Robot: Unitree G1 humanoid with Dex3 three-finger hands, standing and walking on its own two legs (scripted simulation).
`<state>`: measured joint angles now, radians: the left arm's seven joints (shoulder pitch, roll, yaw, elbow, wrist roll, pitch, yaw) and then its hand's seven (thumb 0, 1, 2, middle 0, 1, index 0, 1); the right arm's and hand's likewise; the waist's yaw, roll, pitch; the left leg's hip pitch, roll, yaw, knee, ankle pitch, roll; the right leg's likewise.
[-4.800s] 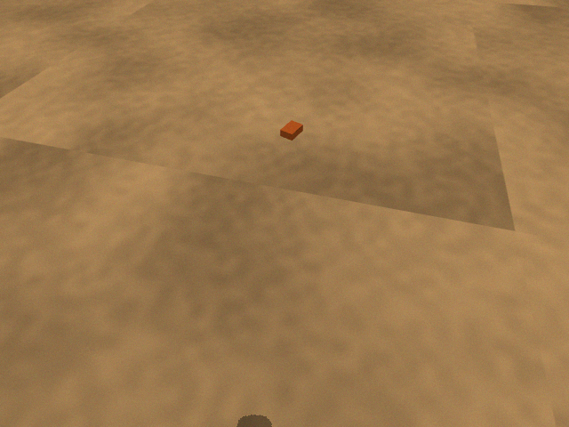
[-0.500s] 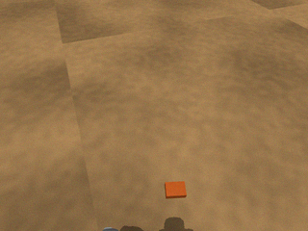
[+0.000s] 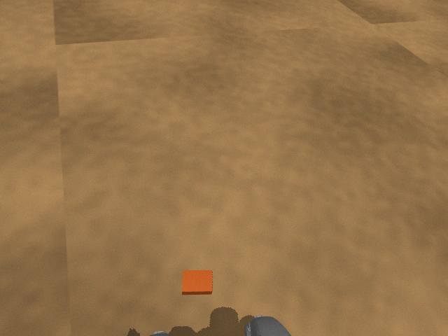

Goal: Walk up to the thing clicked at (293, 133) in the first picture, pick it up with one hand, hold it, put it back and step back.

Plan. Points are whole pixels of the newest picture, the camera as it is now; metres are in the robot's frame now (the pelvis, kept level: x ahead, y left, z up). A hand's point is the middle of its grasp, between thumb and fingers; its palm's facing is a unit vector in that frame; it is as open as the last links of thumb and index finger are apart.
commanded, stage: walk up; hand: left
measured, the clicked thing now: (197, 282) +0.44 +0.04 -0.73
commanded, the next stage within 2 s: none
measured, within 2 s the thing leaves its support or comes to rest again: neither
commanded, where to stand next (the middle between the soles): +0.09 -0.19 m, yaw +3 degrees
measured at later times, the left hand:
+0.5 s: hand out of the picture +0.04 +0.04 -0.14, palm faces +0.04 -0.92 -0.38, open 7.4 cm
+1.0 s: hand out of the picture +0.07 +0.06 -0.14, palm faces +0.14 -0.92 -0.37, open 7.4 cm
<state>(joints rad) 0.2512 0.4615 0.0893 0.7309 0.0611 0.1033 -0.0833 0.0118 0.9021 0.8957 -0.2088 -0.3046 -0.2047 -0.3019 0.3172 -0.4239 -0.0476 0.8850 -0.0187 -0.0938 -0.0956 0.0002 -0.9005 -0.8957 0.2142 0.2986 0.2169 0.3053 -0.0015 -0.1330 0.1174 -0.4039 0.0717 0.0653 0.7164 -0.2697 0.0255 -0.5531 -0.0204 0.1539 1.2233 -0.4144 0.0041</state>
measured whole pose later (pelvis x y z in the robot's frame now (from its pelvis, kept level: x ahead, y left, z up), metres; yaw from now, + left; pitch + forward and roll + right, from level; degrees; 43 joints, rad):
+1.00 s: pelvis +0.02 -0.22 +0.01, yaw +7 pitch -3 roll -1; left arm 0.17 0.40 0.04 0.97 0.00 -0.02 0.01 0.01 0.90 0.90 -0.21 -0.30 -0.20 -0.30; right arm 0.08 -0.36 -0.01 0.98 -0.01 -0.01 0.00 0.00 -0.91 -0.90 0.21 0.30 0.21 0.30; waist 0.03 -0.01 0.09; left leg -0.30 0.02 -0.02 0.71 -0.36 -0.01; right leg -0.28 -0.03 -0.06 0.67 -0.33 0.00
